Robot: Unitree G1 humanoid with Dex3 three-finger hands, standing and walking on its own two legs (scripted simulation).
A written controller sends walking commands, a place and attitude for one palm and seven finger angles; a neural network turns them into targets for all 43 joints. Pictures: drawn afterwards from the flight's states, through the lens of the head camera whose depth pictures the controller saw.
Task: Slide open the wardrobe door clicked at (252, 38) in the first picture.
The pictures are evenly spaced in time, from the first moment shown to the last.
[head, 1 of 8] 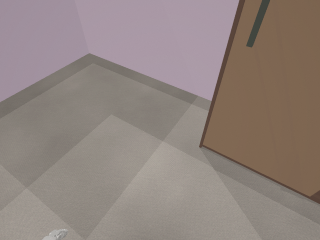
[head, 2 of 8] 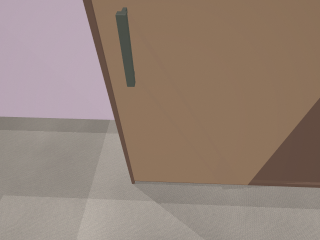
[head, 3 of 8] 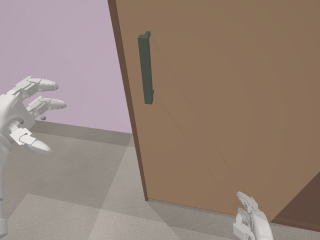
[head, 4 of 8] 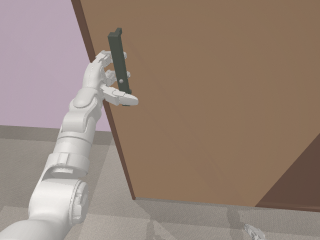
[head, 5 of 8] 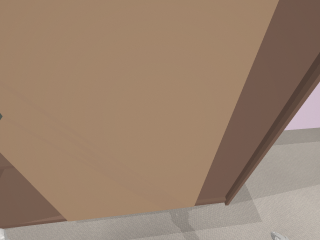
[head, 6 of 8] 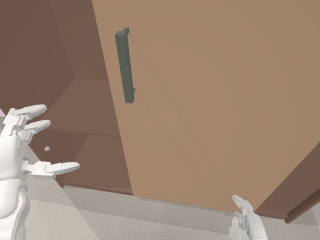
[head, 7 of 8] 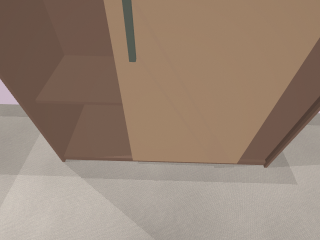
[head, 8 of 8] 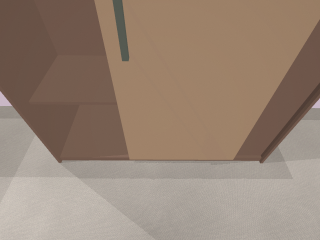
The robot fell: no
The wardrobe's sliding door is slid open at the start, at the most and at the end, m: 0.00 0.49 0.49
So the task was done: yes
